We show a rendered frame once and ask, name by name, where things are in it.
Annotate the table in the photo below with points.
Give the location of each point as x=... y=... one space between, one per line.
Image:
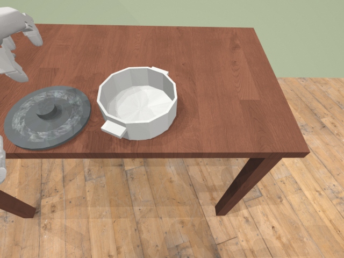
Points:
x=229 y=101

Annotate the left robot hand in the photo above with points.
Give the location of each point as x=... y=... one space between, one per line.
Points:
x=12 y=21

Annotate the lid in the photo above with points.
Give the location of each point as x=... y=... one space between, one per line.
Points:
x=26 y=130

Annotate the knob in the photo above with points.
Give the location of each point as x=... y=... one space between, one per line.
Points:
x=45 y=109

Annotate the pot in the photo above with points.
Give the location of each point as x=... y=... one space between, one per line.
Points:
x=137 y=103

